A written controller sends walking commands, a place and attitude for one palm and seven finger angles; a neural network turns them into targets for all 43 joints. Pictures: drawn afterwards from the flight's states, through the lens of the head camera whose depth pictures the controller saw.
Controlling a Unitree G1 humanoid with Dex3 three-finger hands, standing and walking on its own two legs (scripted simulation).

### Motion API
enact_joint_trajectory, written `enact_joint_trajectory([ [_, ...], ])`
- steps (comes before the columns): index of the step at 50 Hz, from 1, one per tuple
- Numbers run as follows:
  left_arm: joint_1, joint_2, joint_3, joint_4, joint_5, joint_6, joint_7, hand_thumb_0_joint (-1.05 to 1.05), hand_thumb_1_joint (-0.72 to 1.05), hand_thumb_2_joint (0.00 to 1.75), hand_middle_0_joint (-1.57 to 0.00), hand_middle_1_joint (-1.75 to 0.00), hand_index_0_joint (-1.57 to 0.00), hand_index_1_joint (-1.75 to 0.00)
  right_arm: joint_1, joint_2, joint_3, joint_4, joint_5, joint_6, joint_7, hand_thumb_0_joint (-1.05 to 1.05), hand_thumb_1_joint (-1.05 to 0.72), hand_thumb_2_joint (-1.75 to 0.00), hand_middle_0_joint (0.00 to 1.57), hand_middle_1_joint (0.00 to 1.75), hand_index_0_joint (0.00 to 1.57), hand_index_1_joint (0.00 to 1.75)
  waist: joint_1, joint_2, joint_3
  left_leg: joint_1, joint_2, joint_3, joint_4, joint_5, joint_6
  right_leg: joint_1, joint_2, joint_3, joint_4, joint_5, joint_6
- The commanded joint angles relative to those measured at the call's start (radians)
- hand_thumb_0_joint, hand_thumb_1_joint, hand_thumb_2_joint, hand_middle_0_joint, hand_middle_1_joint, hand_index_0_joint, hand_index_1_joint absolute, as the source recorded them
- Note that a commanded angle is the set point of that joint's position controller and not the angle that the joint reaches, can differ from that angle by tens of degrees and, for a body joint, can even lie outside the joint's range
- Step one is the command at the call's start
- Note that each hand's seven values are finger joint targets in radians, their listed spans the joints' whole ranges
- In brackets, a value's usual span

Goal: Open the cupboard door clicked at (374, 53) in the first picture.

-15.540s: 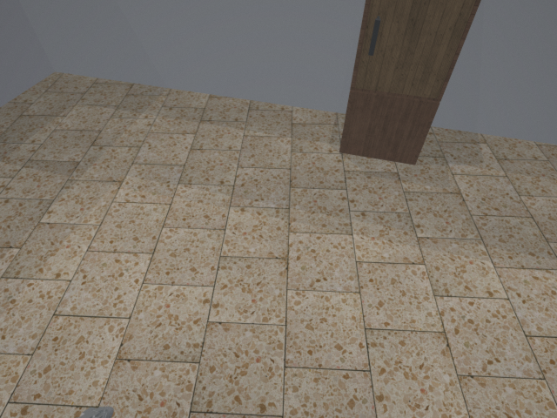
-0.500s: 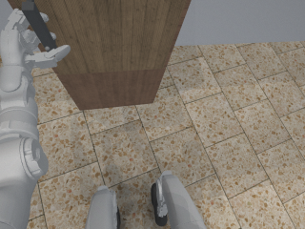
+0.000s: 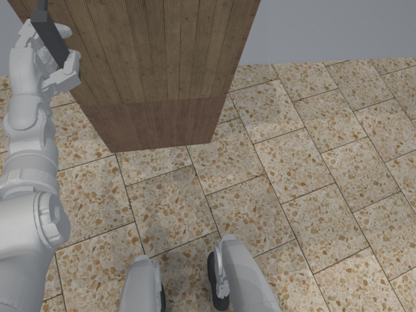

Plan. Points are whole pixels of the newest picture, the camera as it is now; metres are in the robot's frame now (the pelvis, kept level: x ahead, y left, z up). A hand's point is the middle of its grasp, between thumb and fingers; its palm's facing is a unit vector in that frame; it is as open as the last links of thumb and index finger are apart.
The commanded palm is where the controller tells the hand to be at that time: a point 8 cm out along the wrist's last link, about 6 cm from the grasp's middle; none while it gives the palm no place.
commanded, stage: pull the door open along its arc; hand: left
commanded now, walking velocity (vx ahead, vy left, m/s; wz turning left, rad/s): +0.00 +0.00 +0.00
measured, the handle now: (59, 42) +0.60 +0.20 +0.04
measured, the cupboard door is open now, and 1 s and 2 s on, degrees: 0 44 43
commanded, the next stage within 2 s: open thumb and fingers to let go in 0.98 s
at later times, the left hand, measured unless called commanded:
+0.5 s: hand (102, 123) +0.44 +0.13 +0.04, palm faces +0.34 -0.94 +0.05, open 6.2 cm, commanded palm +0.38 +0.16 +0.04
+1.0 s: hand (169, 183) +0.33 +0.03 +0.04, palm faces +0.33 -0.94 -0.06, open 6.2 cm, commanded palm +0.27 +0.06 +0.04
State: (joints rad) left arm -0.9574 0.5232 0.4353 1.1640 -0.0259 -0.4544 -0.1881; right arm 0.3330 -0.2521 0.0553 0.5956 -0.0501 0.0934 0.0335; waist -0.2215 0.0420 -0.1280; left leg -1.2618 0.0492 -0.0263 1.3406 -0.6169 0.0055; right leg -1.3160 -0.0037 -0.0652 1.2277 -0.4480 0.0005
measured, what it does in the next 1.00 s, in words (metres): stands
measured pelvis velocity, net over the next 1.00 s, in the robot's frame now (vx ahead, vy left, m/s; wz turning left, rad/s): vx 0.02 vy -0.03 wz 0.06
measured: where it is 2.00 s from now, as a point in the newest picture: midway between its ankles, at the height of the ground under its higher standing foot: (189, 305)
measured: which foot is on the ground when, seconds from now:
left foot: down 0.00-1.00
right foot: down 0.00-1.00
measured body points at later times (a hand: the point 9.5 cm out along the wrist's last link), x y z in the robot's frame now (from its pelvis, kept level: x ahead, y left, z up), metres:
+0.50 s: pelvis +0.02 +0.00 +0.03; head +0.16 +0.01 +0.45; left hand +0.41 +0.18 +0.04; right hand +0.12 -0.25 -0.10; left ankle -0.01 +0.11 -0.61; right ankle +0.06 -0.13 -0.61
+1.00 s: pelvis +0.02 -0.03 +0.03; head +0.12 -0.04 +0.47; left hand +0.31 +0.08 +0.04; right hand +0.20 -0.23 -0.09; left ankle -0.01 +0.11 -0.61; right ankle +0.06 -0.13 -0.61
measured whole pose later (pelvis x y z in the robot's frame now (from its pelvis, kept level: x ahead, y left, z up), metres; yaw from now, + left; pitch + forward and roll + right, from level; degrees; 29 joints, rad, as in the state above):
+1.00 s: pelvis +0.02 -0.03 +0.03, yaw +3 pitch +22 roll +0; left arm -0.02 -0.11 -0.24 0.38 0.16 -0.44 0.62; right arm 0.16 -0.15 -0.01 0.60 -0.10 -0.07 0.05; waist -0.02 0.02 -0.19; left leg -0.98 0.03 -0.03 1.18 -0.59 -0.04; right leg -1.07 -0.02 -0.07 1.17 -0.49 -0.05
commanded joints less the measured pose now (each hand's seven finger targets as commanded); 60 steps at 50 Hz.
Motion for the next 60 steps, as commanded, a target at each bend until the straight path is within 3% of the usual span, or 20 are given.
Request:
enact_joint_trajectory([
  [1,-0.319,0.215,0.016,-0.254,-0.034,-0.089,-0.014,0.0,0.9,0.9,-0.4,-1.35,-0.4,-1.35,0.198,-0.186,-0.074,-0.039,0.002,-0.007,-0.007,0.0,-0.9,-0.9,0.2,0.3,0.2,0.3,0.026,0.163,-0.626,0.362,-0.033,-0.023,-0.154,0.527,0.006,0.442,0.035,0.029,-0.1,0.365,-0.024],
  [6,-0.134,0.153,0.0,-0.34,-0.071,-0.076,-0.022,0.0,0.9,0.9,-0.4,-1.35,-0.4,-1.35,0.174,-0.176,-0.082,-0.068,0.017,-0.009,-0.002,0.0,-0.9,-0.9,0.2,0.3,0.2,0.3,0.059,0.09,-0.623,0.335,-0.038,-0.003,-0.185,0.516,0.011,0.54,0.034,0.037,-0.12,0.414,-0.021],
  [8,-0.051,0.115,-0.017,-0.417,-0.085,-0.076,-0.02,0.0,0.9,0.9,-0.4,-1.35,-0.4,-1.35,0.163,-0.172,-0.089,-0.085,0.023,-0.015,0.001,0.0,-0.9,-0.9,0.2,0.3,0.2,0.3,0.079,0.104,-0.647,0.371,-0.04,0.001,-0.199,0.548,0.009,0.56,0.033,0.035,-0.122,0.436,-0.025],
  [11,0.086,0.034,-0.059,-0.488,-0.107,-0.067,-0.007,0.0,0.9,0.9,-0.4,-1.35,-0.4,-1.35,0.139,-0.162,-0.097,-0.096,0.034,-0.022,0.004,0.0,-0.9,-0.9,0.2,0.3,0.2,0.3,0.093,0.047,-0.593,0.369,-0.041,0.012,-0.225,0.529,0.007,0.577,0.032,0.031,-0.144,0.427,-0.019],
  [15,0.218,-0.049,-0.108,-0.586,-0.117,-0.077,0.026,0.0,0.9,0.9,-0.4,-1.35,-0.4,-1.35,0.109,-0.15,-0.106,-0.107,0.041,-0.041,0.002,0.0,-0.9,-0.9,0.2,0.3,0.2,0.3,0.111,0.031,-0.548,0.368,-0.043,0.027,-0.244,0.516,0.003,0.59,0.025,0.032,-0.15,0.425,-0.019],
  [16,0.24,-0.09,0.019,-0.638,-0.184,-0.082,0.174,0.0,0.9,0.9,-0.4,-1.35,-0.4,-1.35,0.085,-0.132,-0.108,-0.125,0.027,-0.051,0.001,0.0,-0.9,-0.9,0.2,0.3,0.2,0.3,0.166,0.068,-0.518,0.34,-0.046,0.032,-0.259,0.508,-0.011,0.583,0.022,0.017,-0.15,0.406,-0.021],
  [17,0.303,-0.184,-0.069,-0.64,-0.157,-0.081,0.253,0.0,0.9,0.9,-0.4,-1.35,-0.4,-1.35,0.072,-0.123,-0.106,-0.12,0.022,-0.061,0.011,0.0,-0.9,-0.9,0.2,0.3,0.2,0.3,0.151,0.057,-0.499,0.357,-0.044,0.033,-0.263,0.506,-0.019,0.563,0.023,0.013,-0.151,0.386,-0.02],
  [18,0.34,-0.214,-0.082,-0.65,-0.142,-0.084,0.32,0.0,0.9,0.9,-0.4,-1.35,-0.4,-1.35,0.072,-0.121,-0.108,-0.121,0.016,-0.067,0.016,0.0,-0.9,-0.9,0.2,0.3,0.2,0.3,0.15,-0.013,-0.482,0.348,-0.039,0.025,-0.266,0.509,-0.02,0.564,0.026,0.003,-0.147,0.384,-0.022],
  [21,0.35,-0.314,-0.147,-0.72,-0.068,-0.111,0.509,0.0,0.9,0.9,-0.4,-1.35,-0.4,-1.35,0.055,-0.105,-0.114,-0.115,-0.009,-0.077,0.029,0.0,-0.9,-0.9,0.2,0.3,0.2,0.3,0.157,0.02,-0.494,0.363,-0.043,0.039,-0.265,0.522,-0.032,0.575,0.018,0.008,-0.138,0.408,-0.028],
  [24,0.386,-0.43,-0.233,-0.726,0.043,-0.114,0.699,0.0,0.9,0.9,-0.4,-1.35,-0.4,-1.35,0.035,-0.087,-0.12,-0.112,-0.037,-0.083,0.038,0.0,-0.9,-0.9,0.2,0.3,0.2,0.3,0.155,-0.009,-0.481,0.364,-0.045,0.039,-0.26,0.526,-0.033,0.569,0.017,0.004,-0.136,0.416,-0.033],
  [27,0.405,-0.528,-0.356,-0.74,0.149,-0.118,0.803,0.0,0.9,0.9,-0.4,-1.35,-0.4,-1.35,0.017,-0.077,-0.13,-0.097,-0.058,-0.09,0.045,0.0,-0.9,-0.9,0.2,0.3,0.2,0.3,0.144,-0.035,-0.491,0.391,-0.046,0.041,-0.258,0.526,-0.029,0.568,0.012,0.001,-0.15,0.417,-0.033],
  [30,0.426,-0.584,-0.457,-0.802,0.212,-0.129,0.819,0.0,0.9,0.9,-0.4,-1.35,-0.4,-1.35,-0.006,-0.061,-0.138,-0.091,-0.065,-0.097,0.035,0.0,-0.9,-0.9,0.2,0.3,0.2,0.3,0.14,-0.052,-0.533,0.419,-0.047,0.046,-0.253,0.523,-0.025,0.602,0.009,0.008,-0.156,0.45,-0.033],
  [35,0.494,-0.668,-0.553,-0.83,0.202,-0.124,0.817,0.0,0.9,0.9,-0.4,-1.35,-0.4,-1.35,-0.075,-0.036,-0.127,-0.084,-0.059,-0.121,0.015,0.0,-0.9,-0.9,0.2,0.3,0.2,0.3,0.146,-0.072,-0.47,0.397,-0.06,0.047,-0.272,0.416,-0.018,0.617,0.003,0.011,-0.188,0.379,-0.032],
  [45,0.813,-0.809,-0.724,-0.965,0.229,-0.079,0.818,0.0,0.9,0.9,-0.4,-1.35,-0.4,-1.35,-0.164,0.008,-0.105,-0.112,-0.059,-0.198,0.012,0.0,-0.9,-0.9,0.2,0.3,0.2,0.3,0.191,-0.09,-0.446,0.39,-0.072,0.041,-0.269,0.404,-0.021,0.643,-0.006,0.009,-0.195,0.379,-0.044],
  [48,0.937,-0.806,-0.727,-1.033,0.218,-0.056,0.82,0.0,0.9,0.9,-0.4,-1.35,-0.4,-1.35,-0.197,0.014,-0.1,-0.132,-0.05,-0.218,0.013,0.0,-0.9,-0.9,0.2,0.3,0.2,0.3,0.214,-0.087,-0.447,0.387,-0.076,0.037,-0.272,0.396,-0.025,0.666,-0.007,0.013,-0.201,0.377,-0.046],
  [49,0.926,-0.807,-0.725,-1.032,0.211,-0.044,0.824,0.0,0.9,0.9,-0.4,-1.35,-0.4,-1.35,-0.201,0.016,-0.096,-0.126,-0.049,-0.222,0.013,0.0,-0.9,-0.9,0.2,0.3,0.2,0.3,0.207,-0.095,-0.428,0.383,-0.077,0.038,-0.269,0.386,-0.025,0.655,-0.01,0.013,-0.204,0.377,-0.044],
  [52,0.802,-0.778,-0.677,-0.999,0.2,-0.023,0.852,0.0,0.9,0.9,-0.4,-1.35,-0.4,-1.35,-0.216,0.016,-0.091,-0.102,-0.049,-0.23,0.001,0.0,-0.9,-0.9,0.2,0.3,0.2,0.3,0.187,-0.125,-0.377,0.338,-0.083,0.032,-0.247,0.304,-0.025,0.618,-0.021,0.043,-0.221,0.298,-0.03],
  [54,0.656,-0.715,-0.615,-0.974,0.203,-0.03,0.874,0.0,0.9,0.9,-0.4,-1.35,-0.4,-1.35,-0.221,0.004,-0.09,-0.082,-0.052,-0.23,-0.011,0.0,-0.9,-0.9,0.2,0.3,0.2,0.3,0.172,-0.112,-0.347,0.313,-0.084,0.027,-0.235,0.269,-0.022,0.577,-0.026,0.056,-0.223,0.23,-0.028],
  [59,0.672,-0.723,-0.606,-0.935,0.189,-0.044,0.859,0.0,0.55,0.75,-0.38,-1.31,-0.38,-1.31,-0.22,0.008,-0.098,-0.092,-0.057,-0.234,-0.019,0.0,-0.9,-0.9,0.2,0.3,0.2,0.3,0.191,-0.13,-0.429,0.28,-0.094,0.041,-0.216,0.247,-0.02,0.651,-0.043,0.106,-0.24,0.218,-0.016],
  [60,0.667,-0.717,-0.602,-0.93,0.184,-0.045,0.853,0.0,0.48,0.72,-0.37,-1.3,-0.37,-1.3,-0.212,0.007,-0.098,-0.092,-0.055,-0.232,-0.021,0.0,-0.9,-0.9,0.2,0.3,0.2,0.3,0.182,-0.156,-0.422,0.273,-0.093,0.039,-0.214,0.245,-0.02,0.663,-0.047,0.113,-0.244,0.228,-0.011],
])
